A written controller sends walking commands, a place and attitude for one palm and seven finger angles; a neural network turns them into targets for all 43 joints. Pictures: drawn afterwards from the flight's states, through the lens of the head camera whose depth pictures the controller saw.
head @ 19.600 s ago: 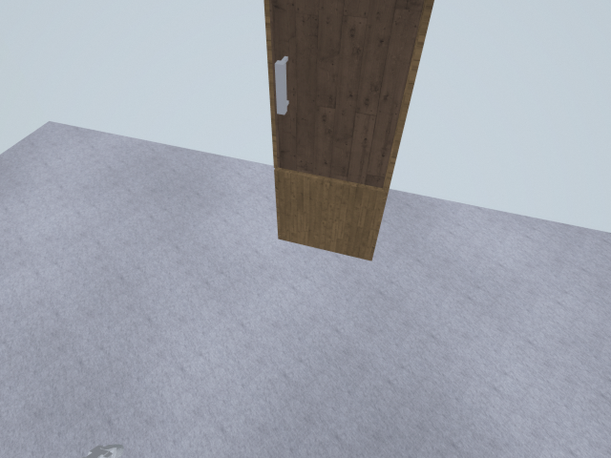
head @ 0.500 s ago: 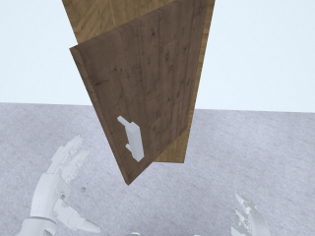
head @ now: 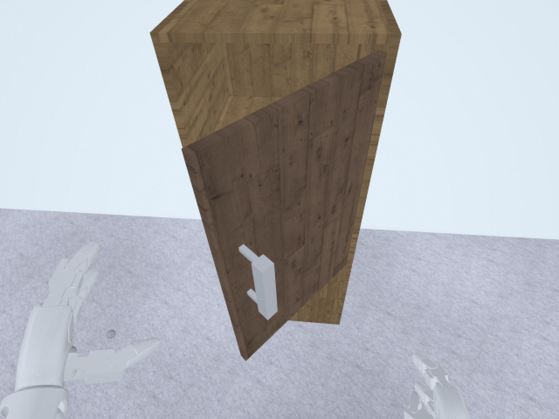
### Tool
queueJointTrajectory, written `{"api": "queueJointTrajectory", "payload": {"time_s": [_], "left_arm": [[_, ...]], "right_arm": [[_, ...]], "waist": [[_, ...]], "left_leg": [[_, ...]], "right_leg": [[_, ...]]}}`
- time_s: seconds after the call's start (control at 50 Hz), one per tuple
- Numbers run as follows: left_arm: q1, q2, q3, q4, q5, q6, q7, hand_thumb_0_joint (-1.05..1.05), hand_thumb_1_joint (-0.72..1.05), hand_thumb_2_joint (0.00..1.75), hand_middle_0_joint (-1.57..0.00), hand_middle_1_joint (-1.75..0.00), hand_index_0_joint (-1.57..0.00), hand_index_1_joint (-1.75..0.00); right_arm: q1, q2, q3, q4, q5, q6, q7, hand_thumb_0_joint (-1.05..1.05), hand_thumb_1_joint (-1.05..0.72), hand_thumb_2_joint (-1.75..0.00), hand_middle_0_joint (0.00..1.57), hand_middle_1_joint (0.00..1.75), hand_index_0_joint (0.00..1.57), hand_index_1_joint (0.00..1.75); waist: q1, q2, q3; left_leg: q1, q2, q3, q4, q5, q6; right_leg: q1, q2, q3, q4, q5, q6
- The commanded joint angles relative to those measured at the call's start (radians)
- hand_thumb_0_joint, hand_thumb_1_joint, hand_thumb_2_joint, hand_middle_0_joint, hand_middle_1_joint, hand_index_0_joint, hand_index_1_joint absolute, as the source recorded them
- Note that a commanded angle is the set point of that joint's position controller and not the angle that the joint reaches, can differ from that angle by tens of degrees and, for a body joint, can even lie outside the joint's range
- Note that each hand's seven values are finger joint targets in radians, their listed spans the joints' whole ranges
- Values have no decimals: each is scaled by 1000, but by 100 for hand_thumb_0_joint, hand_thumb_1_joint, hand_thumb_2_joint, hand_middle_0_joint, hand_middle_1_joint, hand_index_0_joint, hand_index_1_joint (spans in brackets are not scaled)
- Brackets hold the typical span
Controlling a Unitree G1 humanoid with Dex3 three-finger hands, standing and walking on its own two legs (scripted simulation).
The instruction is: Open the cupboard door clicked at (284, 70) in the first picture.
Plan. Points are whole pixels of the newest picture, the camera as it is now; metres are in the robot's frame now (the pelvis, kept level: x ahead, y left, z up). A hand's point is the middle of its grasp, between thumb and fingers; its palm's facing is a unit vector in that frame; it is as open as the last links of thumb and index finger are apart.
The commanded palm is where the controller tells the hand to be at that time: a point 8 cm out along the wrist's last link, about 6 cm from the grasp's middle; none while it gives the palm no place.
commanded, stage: draw the hand back to the body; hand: left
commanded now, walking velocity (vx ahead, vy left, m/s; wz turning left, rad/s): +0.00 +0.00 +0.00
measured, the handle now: (257, 281) +0.34 +0.08 -0.01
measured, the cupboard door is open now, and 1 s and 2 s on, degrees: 50 50 50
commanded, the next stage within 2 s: step back with the hand held close in 0.72 s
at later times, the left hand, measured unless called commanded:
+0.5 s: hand (55, 298) +0.19 +0.26 +0.17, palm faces +0.46 -0.79 -0.40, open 7.8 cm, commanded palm +0.14 +0.29 +0.18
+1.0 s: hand (65, 293) +0.20 +0.25 +0.17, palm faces +0.40 -0.79 -0.47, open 7.4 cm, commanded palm +0.13 +0.28 +0.19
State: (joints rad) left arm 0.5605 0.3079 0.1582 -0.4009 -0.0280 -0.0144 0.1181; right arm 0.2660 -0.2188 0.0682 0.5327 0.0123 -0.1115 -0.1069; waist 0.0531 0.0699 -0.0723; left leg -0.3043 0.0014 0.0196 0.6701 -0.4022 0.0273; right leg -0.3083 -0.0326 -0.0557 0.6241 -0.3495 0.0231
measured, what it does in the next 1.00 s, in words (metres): stands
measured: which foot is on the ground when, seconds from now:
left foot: down 0.00-1.00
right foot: down 0.00-1.00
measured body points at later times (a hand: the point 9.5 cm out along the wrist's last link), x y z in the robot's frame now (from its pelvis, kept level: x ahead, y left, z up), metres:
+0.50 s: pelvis +0.00 -0.01 +0.02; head -0.02 -0.03 +0.47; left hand +0.16 +0.30 +0.20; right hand +0.18 -0.23 -0.06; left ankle -0.03 +0.10 -0.72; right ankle -0.02 -0.14 -0.72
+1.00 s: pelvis -0.01 -0.01 +0.02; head -0.01 -0.03 +0.47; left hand +0.17 +0.29 +0.20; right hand +0.17 -0.25 -0.06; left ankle -0.03 +0.10 -0.72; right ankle -0.02 -0.14 -0.72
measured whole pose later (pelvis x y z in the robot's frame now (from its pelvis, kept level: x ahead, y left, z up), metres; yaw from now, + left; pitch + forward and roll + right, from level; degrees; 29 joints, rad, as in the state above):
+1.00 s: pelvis -0.01 -0.01 +0.02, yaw -2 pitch -1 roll -1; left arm 0.47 0.35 0.39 -0.38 -0.04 -0.14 0.10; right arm 0.16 -0.24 0.02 0.61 -0.01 -0.07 -0.07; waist 0.03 0.07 0.02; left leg -0.15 0.04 0.04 0.42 -0.26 0.01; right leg -0.14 0.01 -0.04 0.33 -0.17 0.00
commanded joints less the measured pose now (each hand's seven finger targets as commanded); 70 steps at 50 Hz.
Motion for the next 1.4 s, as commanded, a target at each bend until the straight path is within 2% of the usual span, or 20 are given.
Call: {"api": "queueJointTrajectory", "payload": {"time_s": [0.0, 0.1, 0.16, 0.22, 0.32, 0.4, 0.5, 0.58, 0.8, 0.82, 0.84, 0.86, 0.9, 0.96, 0.98, 1.02, 1.12, 1.2, 1.26, 1.38], "left_arm": [[-76, 149, 136, -233, 1, -78, 25, 0, 34, 66, -18, -30, -18, -30], [-82, 170, 197, -208, -5, -86, 21, 0, 51, 74, -19, -30, -19, -30], [-109, 190, 236, -227, -8, -97, 19, 0, 62, 78, -19, -30, -19, -30], [-140, 202, 268, -206, -14, -99, 17, 0, 73, 82, -19, -30, -19, -30], [-189, 238, 326, -229, -17, -118, 21, 0, 90, 90, -20, -30, -20, -30], [-150, 160, 255, -155, -22, -111, 3, 0, 90, 90, -20, -30, -20, -30], [-179, 201, 287, -176, -20, -120, 6, 0, 90, 90, -20, -30, -20, -30], [-192, 234, 310, -221, -15, -131, 13, 0, 90, 90, -20, -30, -20, -30], [-177, 191, 281, -138, -22, -130, 1, 0, 90, 90, -20, -30, -20, -30], [-301, 237, 301, -248, -19, -145, 6, 0, 90, 90, -20, -30, -20, -30], [-318, 328, 408, -223, -13, -178, 13, 0, 90, 90, -20, -30, -20, -30], [-211, 262, 360, -143, -12, -180, 3, 0, 90, 90, -20, -30, -20, -30], [-164, 248, 344, -147, -9, -181, -2, 0, 90, 90, -20, -30, -20, -30], [-82, 229, 328, -174, -13, -191, -1, 0, 90, 90, -20, -30, -20, -30], [-66, 237, 337, -200, -13, -193, 1, 0, 90, 90, -20, -30, -20, -30], [-26, 264, 367, -231, -17, -195, 8, 0, 90, 90, -20, -30, -20, -30], [19, 293, 405, -267, -24, -191, 18, 0, 90, 90, -20, -30, -20, -30], [10, 293, 405, -292, -19, -198, 23, 0, 90, 90, -20, -30, -20, -30], [3, 279, 396, -296, -12, -205, 27, 0, 90, 90, -20, -30, -20, -30], [-75, 265, 398, -297, 24, -228, 34, 0, 90, 90, -20, -30, -20, -30]], "right_arm": [[-119, -103, -50, -142, -4, -75, -6, 0, -90, -90, 20, 30, 20, 30], [-145, -106, -57, -111, -9, -77, 7, 0, -90, -90, 20, 30, 20, 30], [-153, -108, -60, -98, -12, -76, 14, 0, -90, -90, 20, 30, 20, 30], [-165, -108, -63, -86, -13, -71, 16, 0, -90, -90, 20, 30, 20, 30], [-177, -108, -70, -70, -18, -75, 17, 0, -90, -90, 20, 30, 20, 30], [-181, -115, -77, -61, -15, -65, 28, 0, -90, -90, 20, 30, 20, 30], [-195, -116, -84, -61, -20, -58, 23, 0, -90, -90, 20, 30, 20, 30], [-201, -110, -83, -56, -24, -67, 19, 0, -90, -90, 20, 30, 20, 30], [-205, -106, -87, -35, -22, -71, 19, 0, -90, -90, 20, 30, 20, 30], [-219, -109, -88, -41, -21, -77, 19, 0, -90, -90, 20, 30, 20, 30], [-206, -130, -85, -71, -8, -54, 15, 0, -90, -90, 20, 30, 20, 30], [-200, -123, -91, -57, -17, -34, 16, 0, -90, -90, 20, 30, 20, 30], [-213, -127, -94, -70, -18, -13, 21, 0, -90, -90, 20, 30, 20, 30], [-204, -135, -105, -87, -16, 11, 22, 0, -90, -90, 20, 30, 20, 30], [-210, -135, -105, -95, -16, 16, 20, 0, -90, -90, 20, 30, 20, 30], [-202, -133, -114, -110, -13, 31, 18, 0, -90, -90, 20, 30, 20, 30], [-206, -126, -123, -142, -5, 65, 13, 0, -90, -90, 20, 30, 20, 30], [-207, -132, -126, -151, -4, 66, 9, 0, -90, -90, 20, 30, 20, 30], [-195, -146, -125, -156, -6, 59, 10, 0, -90, -90, 20, 30, 20, 30], [-189, -158, -122, -162, -10, 28, 11, 0, -90, -90, 20, 30, 20, 30]], "waist": [[-4, 4, -43], [5, -34, -9], [10, 4, -10], [11, -9, 26], [18, 30, 8], [8, -11, 64], [16, -40, 27], [22, 15, -7], [15, -30, 69], [12, 3, 26], [-34, -37, 125], [-35, -99, 98], [-36, -93, 75], [-40, -29, -31], [-37, 3, -62], [-37, -21, -123], [-36, -67, -140], [-35, -10, -99], [-34, 39, -62], [-37, 77, 42]], "left_leg": [[86, 32, -37, -181, 436, -27], [121, 37, -26, -238, 465, -31], [148, 36, -20, -261, 495, -34], [147, 36, -17, -287, 456, -31], [182, 28, -6, -304, 451, -27], [182, 33, -3, -323, 435, -23], [197, 24, 1, -332, 384, -13], [219, 15, 7, -324, 410, -14], [224, 18, 15, -339, 368, -7], [241, 13, 12, -335, 363, -7], [160, 26, 8, -293, 280, 5], [164, 22, -2, -275, 268, 7], [161, 18, 1, -270, 295, 2], [169, 31, 11, -270, 391, -2], [174, 33, 9, -271, 446, -4], [182, 45, 12, -260, 534, -7], [131, 57, 1, -250, 581, -14], [61, 74, -20, -283, 517, -6], [-60, 100, -43, -335, 369, 16], [-427, 155, -120, -450, -184, 74]], "right_leg": [[112, 24, -8, -123, 271, -38], [178, 30, -9, -177, 309, -39], [206, 32, -5, -201, 330, -40], [219, 36, -2, -228, 318, -41], [251, 36, 6, -255, 334, -42], [236, 36, 4, -276, 319, -37], [261, 38, 14, -294, 304, -37], [283, 36, 21, -299, 336, -40], [240, 38, 26, -335, 297, -32], [250, 37, 34, -335, 294, -32], [120, -2, 122, -386, 332, -33], [121, -19, 114, -391, 331, -34], [127, -29, 115, -382, 373, -37], [184, -32, 90, -318, 491, -33], [206, -28, 80, -295, 539, -32], [232, -24, 68, -250, 616, -26], [245, -16, 62, -193, 669, -22], [231, 3, 58, -159, 566, -15], [268, 27, 49, -106, 450, -5], [395, 51, 57, 33, 294, 3]]}}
